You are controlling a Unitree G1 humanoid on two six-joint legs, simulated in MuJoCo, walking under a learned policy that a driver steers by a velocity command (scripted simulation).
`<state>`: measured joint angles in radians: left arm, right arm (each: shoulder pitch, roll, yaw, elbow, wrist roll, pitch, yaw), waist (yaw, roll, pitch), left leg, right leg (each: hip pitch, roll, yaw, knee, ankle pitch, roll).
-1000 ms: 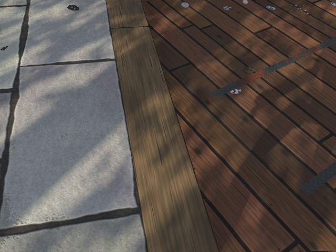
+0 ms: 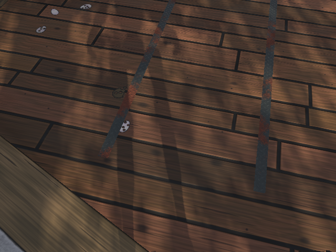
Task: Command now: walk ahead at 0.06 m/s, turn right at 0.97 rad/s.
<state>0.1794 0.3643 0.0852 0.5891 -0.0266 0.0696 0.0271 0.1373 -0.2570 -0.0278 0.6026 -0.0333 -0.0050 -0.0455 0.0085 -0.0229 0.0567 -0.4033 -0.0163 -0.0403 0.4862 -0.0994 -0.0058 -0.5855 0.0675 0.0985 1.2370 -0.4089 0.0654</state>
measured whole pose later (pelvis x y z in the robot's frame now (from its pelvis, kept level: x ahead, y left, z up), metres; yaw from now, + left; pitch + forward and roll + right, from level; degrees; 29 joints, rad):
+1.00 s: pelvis +0.04 -0.02 +0.01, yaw -36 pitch +1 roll -1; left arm 0.23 0.30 0.05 0.69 -0.02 0.02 0.00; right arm 0.23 -0.27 -0.04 0.72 0.02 0.01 -0.01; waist -0.02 0.01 -0.01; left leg -0.23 0.02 -0.04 0.45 -0.26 0.02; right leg -0.27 0.01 0.03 0.66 -0.45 0.01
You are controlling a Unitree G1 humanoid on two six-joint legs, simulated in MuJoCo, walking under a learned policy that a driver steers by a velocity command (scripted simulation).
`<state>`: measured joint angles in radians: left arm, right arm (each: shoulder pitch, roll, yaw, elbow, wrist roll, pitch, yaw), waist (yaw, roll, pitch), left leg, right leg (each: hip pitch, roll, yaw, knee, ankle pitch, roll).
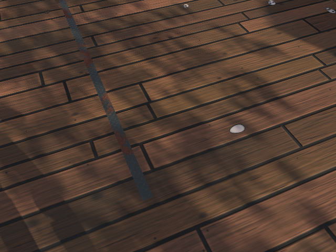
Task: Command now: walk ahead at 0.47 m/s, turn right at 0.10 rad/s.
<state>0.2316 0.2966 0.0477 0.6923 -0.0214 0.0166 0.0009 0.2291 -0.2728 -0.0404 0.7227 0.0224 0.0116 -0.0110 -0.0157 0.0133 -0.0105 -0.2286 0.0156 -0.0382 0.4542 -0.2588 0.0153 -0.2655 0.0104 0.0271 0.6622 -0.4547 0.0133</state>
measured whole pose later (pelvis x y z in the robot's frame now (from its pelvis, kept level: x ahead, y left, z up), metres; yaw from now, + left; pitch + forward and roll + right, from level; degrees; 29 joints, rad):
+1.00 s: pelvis +0.74 +0.10 -0.15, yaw +2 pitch +1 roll +1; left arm -0.06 0.23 -0.01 0.62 -0.02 -0.11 -0.04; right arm 0.51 -0.26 -0.03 0.95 0.00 -0.08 -0.01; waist -0.08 0.00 0.04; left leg 0.31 -0.07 0.01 0.24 -0.49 0.06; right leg -0.63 0.01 -0.05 0.55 0.05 -0.08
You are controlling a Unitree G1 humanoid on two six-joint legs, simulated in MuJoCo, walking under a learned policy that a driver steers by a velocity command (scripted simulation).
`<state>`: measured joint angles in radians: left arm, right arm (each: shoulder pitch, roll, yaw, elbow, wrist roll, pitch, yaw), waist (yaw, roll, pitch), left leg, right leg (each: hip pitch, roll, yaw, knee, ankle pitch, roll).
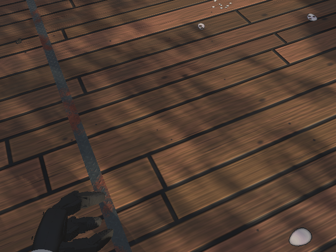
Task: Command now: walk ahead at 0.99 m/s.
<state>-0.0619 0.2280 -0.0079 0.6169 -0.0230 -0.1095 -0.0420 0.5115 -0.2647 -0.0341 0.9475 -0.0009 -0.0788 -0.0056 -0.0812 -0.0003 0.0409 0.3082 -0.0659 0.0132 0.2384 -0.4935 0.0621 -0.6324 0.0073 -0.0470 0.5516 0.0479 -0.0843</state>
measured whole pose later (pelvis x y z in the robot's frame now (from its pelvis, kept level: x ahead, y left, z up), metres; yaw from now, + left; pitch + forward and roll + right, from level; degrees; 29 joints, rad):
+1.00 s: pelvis +0.88 +0.13 +0.01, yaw +42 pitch +1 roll -2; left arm 0.03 0.25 0.02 0.57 0.03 -0.09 0.02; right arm 0.27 -0.32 -0.06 0.70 0.03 0.04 -0.02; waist -0.06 0.00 0.10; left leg -0.42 -0.14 -0.17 1.41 -0.57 -0.05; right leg -0.51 0.06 0.04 0.53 -0.04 0.01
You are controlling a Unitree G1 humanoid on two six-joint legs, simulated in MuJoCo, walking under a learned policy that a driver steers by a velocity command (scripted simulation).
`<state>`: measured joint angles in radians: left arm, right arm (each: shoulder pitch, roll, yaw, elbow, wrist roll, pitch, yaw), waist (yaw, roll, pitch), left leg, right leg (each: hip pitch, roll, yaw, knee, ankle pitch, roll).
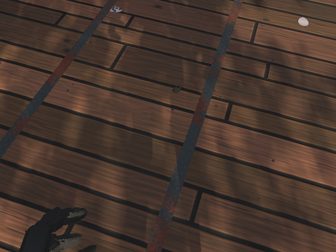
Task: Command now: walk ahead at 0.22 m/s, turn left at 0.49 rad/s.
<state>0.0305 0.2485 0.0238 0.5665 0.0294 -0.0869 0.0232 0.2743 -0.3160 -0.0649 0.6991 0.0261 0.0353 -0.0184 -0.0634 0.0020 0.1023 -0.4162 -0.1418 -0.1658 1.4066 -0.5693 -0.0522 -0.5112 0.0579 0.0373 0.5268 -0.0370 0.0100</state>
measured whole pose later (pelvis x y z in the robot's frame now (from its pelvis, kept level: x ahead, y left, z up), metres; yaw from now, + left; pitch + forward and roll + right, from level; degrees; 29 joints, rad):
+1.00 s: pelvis +0.10 -0.07 +0.03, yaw -35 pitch +3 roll +1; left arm 0.22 0.29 0.04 0.61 0.00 -0.03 0.01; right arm 0.23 -0.31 -0.08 0.76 0.02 -0.03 0.02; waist -0.01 0.00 -0.06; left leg -0.51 0.03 0.00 0.80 -0.19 -0.02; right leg -0.23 0.04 0.08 0.42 -0.24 -0.05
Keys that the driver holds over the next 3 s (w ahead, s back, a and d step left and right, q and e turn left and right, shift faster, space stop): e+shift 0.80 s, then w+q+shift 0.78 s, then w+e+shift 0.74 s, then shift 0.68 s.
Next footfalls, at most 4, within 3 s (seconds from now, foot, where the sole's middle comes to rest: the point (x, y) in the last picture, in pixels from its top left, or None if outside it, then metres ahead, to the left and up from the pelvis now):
0.24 left None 0.15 0.10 -0.75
0.64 right None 0.06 -0.16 -0.75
1.30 left None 0.39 0.00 -0.75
1.76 right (201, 145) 0.86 -0.20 -0.75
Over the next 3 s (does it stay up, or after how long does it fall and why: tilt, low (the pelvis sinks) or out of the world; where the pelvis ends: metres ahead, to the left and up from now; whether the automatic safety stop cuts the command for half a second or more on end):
stays up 1.46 -0.28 0.02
